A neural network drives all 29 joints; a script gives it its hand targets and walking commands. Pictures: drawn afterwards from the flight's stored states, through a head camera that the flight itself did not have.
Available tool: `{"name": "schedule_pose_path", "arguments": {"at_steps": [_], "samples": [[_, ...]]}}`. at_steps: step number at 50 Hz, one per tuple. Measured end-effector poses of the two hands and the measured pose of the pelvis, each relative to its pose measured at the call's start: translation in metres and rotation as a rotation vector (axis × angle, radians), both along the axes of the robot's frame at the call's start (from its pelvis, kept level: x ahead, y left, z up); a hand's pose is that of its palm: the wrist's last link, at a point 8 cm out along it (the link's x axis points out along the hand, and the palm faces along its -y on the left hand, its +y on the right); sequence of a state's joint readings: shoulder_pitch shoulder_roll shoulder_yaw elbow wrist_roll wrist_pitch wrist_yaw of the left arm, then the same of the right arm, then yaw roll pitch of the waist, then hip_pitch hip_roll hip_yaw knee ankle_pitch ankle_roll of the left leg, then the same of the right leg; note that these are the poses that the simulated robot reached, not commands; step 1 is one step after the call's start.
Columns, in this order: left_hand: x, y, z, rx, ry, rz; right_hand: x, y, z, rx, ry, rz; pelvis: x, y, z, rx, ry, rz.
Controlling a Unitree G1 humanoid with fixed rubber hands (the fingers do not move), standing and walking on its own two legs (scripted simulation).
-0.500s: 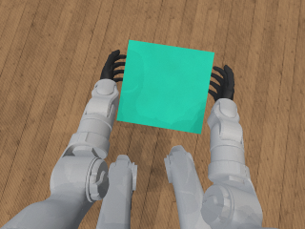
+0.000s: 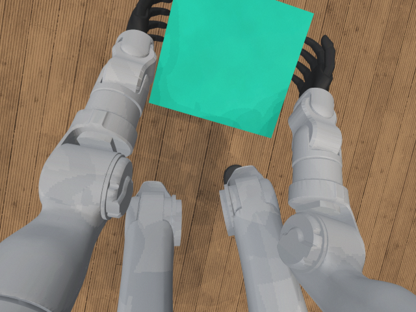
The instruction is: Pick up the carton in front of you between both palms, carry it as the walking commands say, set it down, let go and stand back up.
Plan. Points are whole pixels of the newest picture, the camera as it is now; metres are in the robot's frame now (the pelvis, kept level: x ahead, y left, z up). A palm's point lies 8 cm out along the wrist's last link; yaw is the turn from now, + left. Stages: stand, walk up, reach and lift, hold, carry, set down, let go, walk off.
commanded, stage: set down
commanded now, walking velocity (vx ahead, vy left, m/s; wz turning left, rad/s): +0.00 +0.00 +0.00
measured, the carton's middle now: (222, 68) +0.51 -0.09 -0.25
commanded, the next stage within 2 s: none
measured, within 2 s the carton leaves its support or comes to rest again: rests again in 0.60 s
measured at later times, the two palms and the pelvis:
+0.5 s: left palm (148, 36) +0.56 +0.05 -0.19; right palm (308, 87) +0.45 -0.23 -0.18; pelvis +0.00 +0.01 -0.03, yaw -1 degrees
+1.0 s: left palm (147, 36) +0.57 +0.05 -0.21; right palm (306, 80) +0.46 -0.24 -0.20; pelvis +0.01 +0.01 -0.04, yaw -2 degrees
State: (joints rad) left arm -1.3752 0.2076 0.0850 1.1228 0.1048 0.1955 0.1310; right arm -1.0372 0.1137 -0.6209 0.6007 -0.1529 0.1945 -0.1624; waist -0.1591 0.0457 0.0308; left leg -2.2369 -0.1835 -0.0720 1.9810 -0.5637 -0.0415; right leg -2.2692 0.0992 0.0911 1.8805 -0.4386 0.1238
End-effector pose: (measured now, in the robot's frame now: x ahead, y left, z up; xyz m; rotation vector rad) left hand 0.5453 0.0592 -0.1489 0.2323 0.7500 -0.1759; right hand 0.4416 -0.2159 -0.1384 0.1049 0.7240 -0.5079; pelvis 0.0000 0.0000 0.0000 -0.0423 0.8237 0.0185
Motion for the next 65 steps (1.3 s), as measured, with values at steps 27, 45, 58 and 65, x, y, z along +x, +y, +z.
{"name": "schedule_pose_path", "arguments": {"at_steps": [27, 45, 58, 65], "samples": [[0.014, -0.009, -0.044, -0.034, 0.022, -0.079, 0.008, -0.015, -0.044, 0.002, 0.031, 0.015, 0.004, 0.007, -0.035, -0.026, -0.052, 0.004], [0.019, -0.007, -0.06, -0.081, 0.011, -0.087, 0.021, -0.018, -0.057, -0.002, 0.059, 0.068, 0.012, 0.005, -0.04, -0.035, -0.043, -0.004], [0.021, -0.004, -0.064, -0.104, -0.006, -0.11, 0.022, -0.02, -0.061, 0.0, 0.04, 0.082, 0.012, 0.009, -0.044, -0.044, -0.05, -0.003], [0.017, 0.002, -0.075, -0.081, -0.012, -0.126, 0.007, -0.018, -0.076, 0.003, 0.097, 0.103, 0.008, 0.009, -0.046, -0.045, -0.072, -0.004]]}}
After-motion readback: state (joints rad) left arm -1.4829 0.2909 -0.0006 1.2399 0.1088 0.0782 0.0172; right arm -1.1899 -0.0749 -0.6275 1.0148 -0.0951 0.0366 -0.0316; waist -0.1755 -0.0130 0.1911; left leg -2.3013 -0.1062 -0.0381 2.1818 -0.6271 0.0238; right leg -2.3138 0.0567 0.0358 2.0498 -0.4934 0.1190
